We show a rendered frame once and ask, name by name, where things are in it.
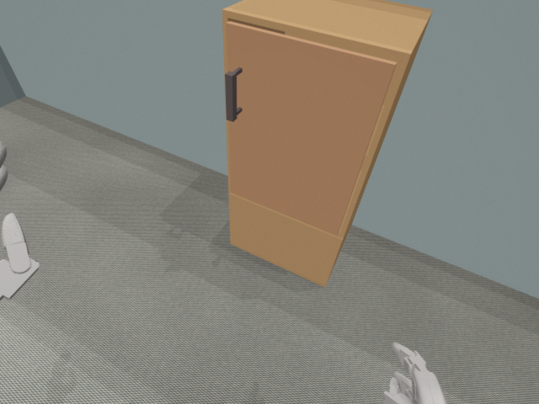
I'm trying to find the left robot hand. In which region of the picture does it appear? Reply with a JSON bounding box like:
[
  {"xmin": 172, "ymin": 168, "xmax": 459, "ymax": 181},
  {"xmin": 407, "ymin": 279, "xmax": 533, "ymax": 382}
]
[{"xmin": 0, "ymin": 141, "xmax": 40, "ymax": 300}]

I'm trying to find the right robot hand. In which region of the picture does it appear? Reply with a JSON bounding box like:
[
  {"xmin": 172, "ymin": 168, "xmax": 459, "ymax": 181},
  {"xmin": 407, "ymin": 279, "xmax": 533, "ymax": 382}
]
[{"xmin": 384, "ymin": 343, "xmax": 447, "ymax": 404}]

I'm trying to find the handle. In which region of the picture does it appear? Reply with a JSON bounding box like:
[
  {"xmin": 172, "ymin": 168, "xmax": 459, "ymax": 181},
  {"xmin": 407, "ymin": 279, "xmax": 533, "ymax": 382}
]
[{"xmin": 225, "ymin": 67, "xmax": 243, "ymax": 122}]

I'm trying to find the cupboard door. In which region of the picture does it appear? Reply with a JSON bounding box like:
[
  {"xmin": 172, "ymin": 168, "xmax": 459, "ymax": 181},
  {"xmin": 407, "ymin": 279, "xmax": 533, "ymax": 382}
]
[{"xmin": 226, "ymin": 21, "xmax": 397, "ymax": 236}]

